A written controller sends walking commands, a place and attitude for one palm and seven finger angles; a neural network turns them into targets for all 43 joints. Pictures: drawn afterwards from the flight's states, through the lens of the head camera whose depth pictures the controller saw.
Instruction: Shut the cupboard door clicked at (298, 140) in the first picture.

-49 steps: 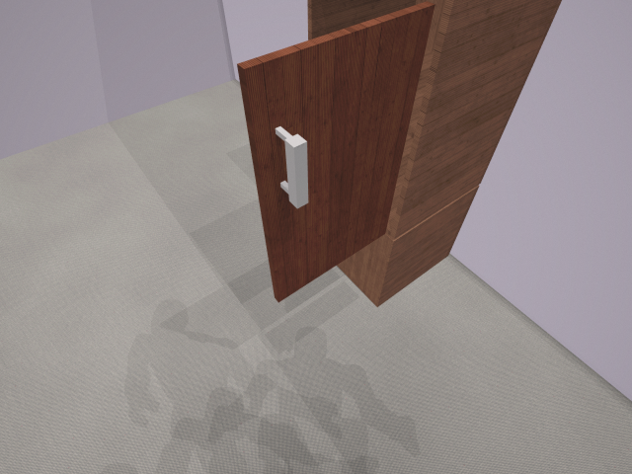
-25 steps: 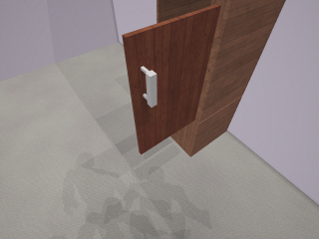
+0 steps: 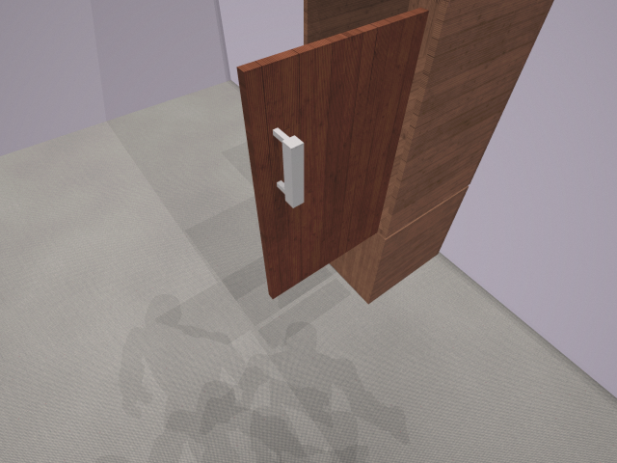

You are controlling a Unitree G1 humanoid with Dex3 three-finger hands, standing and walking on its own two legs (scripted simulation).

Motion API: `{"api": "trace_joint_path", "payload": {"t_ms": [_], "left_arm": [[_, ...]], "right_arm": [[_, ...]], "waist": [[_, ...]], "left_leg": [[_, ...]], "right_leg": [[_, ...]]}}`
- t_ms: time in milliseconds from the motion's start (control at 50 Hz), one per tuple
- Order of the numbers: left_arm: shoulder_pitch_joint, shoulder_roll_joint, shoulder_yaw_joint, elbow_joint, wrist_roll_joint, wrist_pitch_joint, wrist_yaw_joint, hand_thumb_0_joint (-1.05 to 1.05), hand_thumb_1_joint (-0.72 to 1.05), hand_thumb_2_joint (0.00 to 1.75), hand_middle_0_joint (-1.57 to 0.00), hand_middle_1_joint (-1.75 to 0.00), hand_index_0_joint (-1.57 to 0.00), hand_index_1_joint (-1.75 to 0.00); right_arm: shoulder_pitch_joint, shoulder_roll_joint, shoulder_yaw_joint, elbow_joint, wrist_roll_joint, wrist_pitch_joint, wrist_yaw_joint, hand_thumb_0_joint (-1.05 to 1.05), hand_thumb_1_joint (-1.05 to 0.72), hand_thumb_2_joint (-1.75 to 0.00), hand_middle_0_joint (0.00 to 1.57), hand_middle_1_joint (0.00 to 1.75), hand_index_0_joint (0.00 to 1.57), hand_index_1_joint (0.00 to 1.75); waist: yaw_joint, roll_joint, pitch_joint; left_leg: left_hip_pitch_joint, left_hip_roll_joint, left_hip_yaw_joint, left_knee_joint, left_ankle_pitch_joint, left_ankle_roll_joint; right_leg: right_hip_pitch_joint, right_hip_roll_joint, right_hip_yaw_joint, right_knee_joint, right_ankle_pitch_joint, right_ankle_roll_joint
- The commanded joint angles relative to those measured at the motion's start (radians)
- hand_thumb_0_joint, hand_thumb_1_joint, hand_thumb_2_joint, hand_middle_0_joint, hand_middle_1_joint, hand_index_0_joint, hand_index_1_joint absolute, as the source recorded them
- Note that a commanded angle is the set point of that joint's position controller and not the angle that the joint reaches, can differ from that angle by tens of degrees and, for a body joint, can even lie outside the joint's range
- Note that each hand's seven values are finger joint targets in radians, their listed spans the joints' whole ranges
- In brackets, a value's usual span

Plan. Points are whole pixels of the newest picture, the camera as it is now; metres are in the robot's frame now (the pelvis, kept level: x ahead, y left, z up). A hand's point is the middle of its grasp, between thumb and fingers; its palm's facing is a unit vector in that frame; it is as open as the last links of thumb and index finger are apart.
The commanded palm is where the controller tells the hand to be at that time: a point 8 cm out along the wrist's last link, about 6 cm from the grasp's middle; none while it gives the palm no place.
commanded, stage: walk to a spot facing it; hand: left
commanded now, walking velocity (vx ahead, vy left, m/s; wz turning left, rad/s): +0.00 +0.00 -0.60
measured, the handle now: (286, 167) +0.54 +0.07 +0.07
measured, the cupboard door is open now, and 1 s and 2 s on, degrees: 91 91 91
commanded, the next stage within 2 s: none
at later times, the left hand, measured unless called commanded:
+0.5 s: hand out of the picture +0.04 +0.16 -0.18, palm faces -0.17 -0.95 -0.27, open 7.4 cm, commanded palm none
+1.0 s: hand (235, 440) +0.18 +0.13 -0.17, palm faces -0.46 -0.83 -0.30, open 7.4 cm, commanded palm none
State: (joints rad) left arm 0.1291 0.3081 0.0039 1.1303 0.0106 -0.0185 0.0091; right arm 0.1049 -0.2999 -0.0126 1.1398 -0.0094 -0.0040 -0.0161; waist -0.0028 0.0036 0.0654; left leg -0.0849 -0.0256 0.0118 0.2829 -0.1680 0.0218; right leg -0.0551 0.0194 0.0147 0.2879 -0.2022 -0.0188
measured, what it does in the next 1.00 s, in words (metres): steps on the spot, turning right: left foot, then right foot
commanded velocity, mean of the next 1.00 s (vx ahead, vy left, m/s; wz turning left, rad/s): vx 0.00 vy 0.00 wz -0.60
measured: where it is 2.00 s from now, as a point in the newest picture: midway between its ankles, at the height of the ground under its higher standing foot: outside the picture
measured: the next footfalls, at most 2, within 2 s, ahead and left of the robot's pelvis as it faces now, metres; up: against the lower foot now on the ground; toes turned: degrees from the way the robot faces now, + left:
left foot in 0.74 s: +0.06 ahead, +0.12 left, +0.00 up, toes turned -25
right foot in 1.00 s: -0.05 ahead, -0.16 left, +0.00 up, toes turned -33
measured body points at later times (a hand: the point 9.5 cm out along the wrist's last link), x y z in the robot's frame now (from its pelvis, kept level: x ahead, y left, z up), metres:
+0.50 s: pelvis -0.03 -0.03 -0.02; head +0.03 -0.07 +0.43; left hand +0.05 +0.21 -0.16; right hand -0.01 -0.30 -0.18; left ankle -0.02 +0.11 -0.68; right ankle -0.04 -0.13 -0.75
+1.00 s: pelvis -0.03 -0.03 -0.03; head +0.01 -0.05 +0.42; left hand +0.21 +0.17 -0.15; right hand -0.10 -0.28 -0.17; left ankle +0.03 +0.14 -0.75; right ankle -0.08 -0.14 -0.75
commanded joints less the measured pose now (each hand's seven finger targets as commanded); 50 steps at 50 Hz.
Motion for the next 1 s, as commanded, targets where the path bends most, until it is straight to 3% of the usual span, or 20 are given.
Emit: {"api": "trace_joint_path", "payload": {"t_ms": [0,140,220,300,320,340,360,400,460,600,660,680,700,720,740,800,920,940,960,980], "left_arm": [[-0.003,0.153,0.039,-0.065,-0.001,-0.003,0.015,0.00,0.90,0.90,-0.20,-0.30,-0.20,-0.30],[0.043,0.095,0.058,-0.139,0.006,0.055,0.003,0.00,0.90,0.90,-0.20,-0.30,-0.20,-0.30],[0.054,0.052,0.077,-0.190,0.006,0.081,-0.010,0.00,0.90,0.90,-0.20,-0.30,-0.20,-0.30],[0.189,0.023,0.089,-0.187,0.012,0.071,-0.021,0.00,0.90,0.90,-0.20,-0.30,-0.20,-0.30],[0.228,0.083,0.105,-0.181,0.021,0.060,-0.014,0.00,0.90,0.90,-0.20,-0.30,-0.20,-0.30],[0.218,0.174,0.119,-0.194,0.024,0.052,0.001,0.00,0.90,0.90,-0.20,-0.30,-0.20,-0.30],[0.212,0.199,0.122,-0.212,0.011,0.054,0.003,0.00,0.90,0.90,-0.20,-0.30,-0.20,-0.30],[0.130,0.118,0.120,-0.233,0.016,0.048,0.018,0.00,0.90,0.90,-0.20,-0.30,-0.20,-0.30],[0.142,0.095,0.115,-0.234,0.013,0.036,0.022,0.00,0.90,0.90,-0.20,-0.30,-0.20,-0.30],[0.152,0.113,0.130,-0.229,0.022,0.048,0.012,0.00,0.90,0.90,-0.20,-0.30,-0.20,-0.30],[0.094,0.106,0.129,-0.247,0.013,0.057,0.009,0.00,0.90,0.90,-0.20,-0.30,-0.20,-0.30],[0.072,0.076,0.121,-0.259,0.004,0.059,0.006,0.00,0.90,0.90,-0.20,-0.30,-0.20,-0.30],[0.088,0.013,0.107,-0.284,-0.005,0.060,-0.007,0.00,0.90,0.90,-0.20,-0.30,-0.20,-0.30],[0.055,0.020,0.106,-0.315,-0.002,0.059,-0.017,0.00,0.90,0.90,-0.20,-0.30,-0.20,-0.30],[0.034,0.037,0.115,-0.347,0.010,0.049,-0.029,0.00,0.90,0.90,-0.20,-0.30,-0.20,-0.30],[0.005,0.014,0.112,-0.316,0.011,0.067,-0.038,0.00,0.90,0.90,-0.20,-0.30,-0.20,-0.30],[0.057,0.022,0.098,-0.320,0.006,0.062,-0.052,0.00,0.90,0.90,-0.20,-0.30,-0.20,-0.30],[0.123,0.054,0.108,-0.307,0.007,0.056,-0.048,0.00,0.90,0.90,-0.20,-0.30,-0.20,-0.30],[0.162,0.168,0.128,-0.300,0.020,0.044,-0.034,0.00,0.90,0.90,-0.20,-0.30,-0.20,-0.30],[0.197,0.243,0.138,-0.295,0.010,0.046,-0.018,0.00,0.90,0.90,-0.20,-0.30,-0.20,-0.30]], "right_arm": [[0.012,-0.147,-0.027,-0.058,-0.007,-0.010,-0.014,0.00,-0.90,-0.90,0.20,0.30,0.20,0.30],[0.077,-0.126,-0.058,-0.122,-0.012,0.024,-0.031,0.00,-0.90,-0.90,0.20,0.30,0.20,0.30],[0.068,-0.138,-0.074,-0.165,-0.022,0.015,-0.035,0.00,-0.90,-0.90,0.20,0.30,0.20,0.30],[-0.003,-0.135,-0.083,-0.204,-0.020,0.016,-0.031,0.00,-0.90,-0.90,0.20,0.30,0.20,0.30],[-0.014,-0.092,-0.084,-0.223,-0.009,0.025,-0.030,0.00,-0.90,-0.90,0.20,0.30,0.20,0.30],[-0.018,-0.027,-0.075,-0.254,0.001,0.031,-0.020,0.00,-0.90,-0.90,0.20,0.30,0.20,0.30],[-0.002,-0.047,-0.075,-0.252,-0.001,0.039,-0.014,0.00,-0.90,-0.90,0.20,0.30,0.20,0.30],[-0.031,-0.034,-0.079,-0.255,-0.005,0.035,-0.019,0.00,-0.90,-0.90,0.20,0.30,0.20,0.30],[-0.019,0.001,-0.067,-0.249,0.001,0.033,-0.020,0.00,-0.90,-0.90,0.20,0.30,0.20,0.30],[-0.030,0.015,-0.069,-0.280,0.012,0.023,-0.023,0.00,-0.90,-0.90,0.20,0.30,0.20,0.30],[0.065,0.002,-0.066,-0.254,0.017,0.013,-0.035,0.00,-0.90,-0.90,0.20,0.30,0.20,0.30],[0.107,-0.031,-0.071,-0.245,0.013,0.005,-0.042,0.00,-0.90,-0.90,0.20,0.30,0.20,0.30],[0.109,-0.123,-0.089,-0.253,-0.003,-0.004,-0.046,0.00,-0.90,-0.90,0.20,0.30,0.20,0.30],[0.123,-0.179,-0.096,-0.273,-0.016,-0.001,-0.050,0.00,-0.90,-0.90,0.20,0.30,0.20,0.30],[0.095,-0.188,-0.095,-0.299,-0.023,-0.001,-0.053,0.00,-0.90,-0.90,0.20,0.30,0.20,0.30],[0.060,-0.102,-0.076,-0.301,-0.032,-0.007,-0.041,0.00,-0.90,-0.90,0.20,0.30,0.20,0.30],[0.079,-0.153,-0.093,-0.305,-0.027,0.010,-0.025,0.00,-0.90,-0.90,0.20,0.30,0.20,0.30],[0.060,-0.146,-0.093,-0.320,-0.021,0.013,-0.022,0.00,-0.90,-0.90,0.20,0.30,0.20,0.30],[0.066,-0.078,-0.084,-0.346,-0.005,0.016,-0.016,0.00,-0.90,-0.90,0.20,0.30,0.20,0.30],[0.022,-0.051,-0.066,-0.379,0.003,0.024,-0.017,0.00,-0.90,-0.90,0.20,0.30,0.20,0.30]], "waist": [[-0.009,-0.001,-0.082],[-0.012,0.050,-0.057],[0.007,0.158,-0.034],[0.080,0.045,-0.054],[0.094,-0.167,-0.030],[0.083,-0.372,0.003],[0.083,-0.244,-0.006],[0.032,-0.169,-0.017],[0.028,-0.104,-0.106],[0.044,-0.163,-0.110],[-0.009,-0.138,-0.137],[-0.031,-0.078,-0.144],[-0.024,0.214,-0.139],[-0.035,0.314,-0.105],[-0.024,0.152,-0.070],[0.006,0.232,-0.056],[0.022,0.170,-0.075],[0.056,0.106,-0.074],[0.066,-0.215,-0.101],[0.108,-0.348,-0.106]], "left_leg": [[0.069,0.154,-0.076,0.027,0.235,-0.002],[0.022,0.237,-0.076,0.077,0.101,0.036],[-0.048,0.431,-0.172,0.005,0.198,0.180],[-0.184,0.330,0.007,0.221,0.173,0.072],[-0.294,0.186,0.084,0.429,-0.067,-0.006],[-0.429,0.034,0.123,0.687,-0.430,-0.063],[-0.421,0.064,0.000,0.820,-0.442,-0.055],[-0.495,0.084,-0.057,0.902,-0.319,-0.058],[-0.423,0.079,-0.035,0.789,-0.286,-0.077],[-0.330,0.037,-0.023,0.511,-0.292,-0.071],[-0.124,0.028,-0.020,0.216,-0.142,-0.062],[0.039,0.091,-0.062,0.085,-0.083,-0.042],[0.151,0.327,-0.308,-0.015,-0.045,0.032],[0.068,0.526,-0.437,-0.043,0.076,0.154],[-0.103,0.546,-0.413,-0.014,0.088,0.211],[-0.062,0.348,-0.137,0.105,0.459,0.123],[-0.175,0.319,-0.008,0.245,0.289,0.032],[-0.256,0.276,0.032,0.358,0.177,-0.011],[-0.424,0.135,0.141,0.604,-0.136,-0.086],[-0.477,0.089,0.061,0.802,-0.507,-0.091]], "right_leg": [[-0.079,-0.135,0.114,-0.001,0.275,-0.029],[-0.240,-0.063,0.134,0.220,0.178,-0.020],[-0.344,-0.034,0.058,0.639,-0.342,0.000],[-0.125,-0.051,0.006,0.338,-0.112,-0.004],[-0.090,-0.150,0.208,0.100,0.078,-0.040],[-0.112,-0.369,0.533,-0.043,0.244,-0.145],[-0.183,-0.383,0.561,-0.054,0.038,-0.234],[-0.137,-0.293,0.499,0.023,0.193,-0.207],[-0.063,-0.242,0.395,0.078,0.396,-0.193],[-0.046,-0.202,0.455,0.095,0.397,-0.176],[-0.152,-0.150,0.446,0.161,0.360,-0.110],[-0.294,-0.088,0.387,0.218,0.238,-0.057],[-0.499,0.048,0.233,0.380,-0.103,0.011],[-0.540,0.051,0.061,0.637,-0.409,0.054],[-0.504,-0.012,0.058,0.784,-0.387,0.069],[-0.518,-0.022,0.013,0.844,-0.321,0.072],[-0.173,0.008,-0.108,0.368,-0.130,0.031],[-0.060,-0.019,-0.067,0.232,0.026,0.010],[0.051,-0.253,0.295,0.083,0.266,-0.080],[-0.023,-0.421,0.496,0.020,0.374,-0.210]]}}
